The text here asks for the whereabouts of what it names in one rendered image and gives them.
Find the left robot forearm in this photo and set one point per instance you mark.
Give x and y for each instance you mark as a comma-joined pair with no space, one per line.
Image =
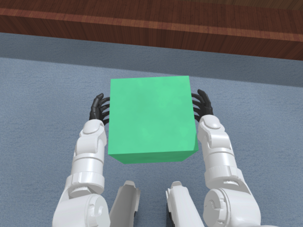
87,165

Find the carton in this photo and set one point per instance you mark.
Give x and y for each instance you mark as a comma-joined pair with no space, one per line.
151,120

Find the right robot upper arm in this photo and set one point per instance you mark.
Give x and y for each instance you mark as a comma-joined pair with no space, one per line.
230,208

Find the robot left shin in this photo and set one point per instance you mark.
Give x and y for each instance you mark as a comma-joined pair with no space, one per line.
129,183

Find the right robot forearm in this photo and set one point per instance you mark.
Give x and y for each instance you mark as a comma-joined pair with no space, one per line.
220,164

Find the robot left thigh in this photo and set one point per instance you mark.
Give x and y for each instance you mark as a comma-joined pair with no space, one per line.
124,207

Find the robot right hand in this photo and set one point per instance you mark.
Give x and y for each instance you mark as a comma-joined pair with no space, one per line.
204,105

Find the robot left hand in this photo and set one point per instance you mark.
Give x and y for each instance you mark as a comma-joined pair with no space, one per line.
97,109

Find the left robot upper arm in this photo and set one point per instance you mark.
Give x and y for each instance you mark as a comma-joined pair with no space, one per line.
85,211

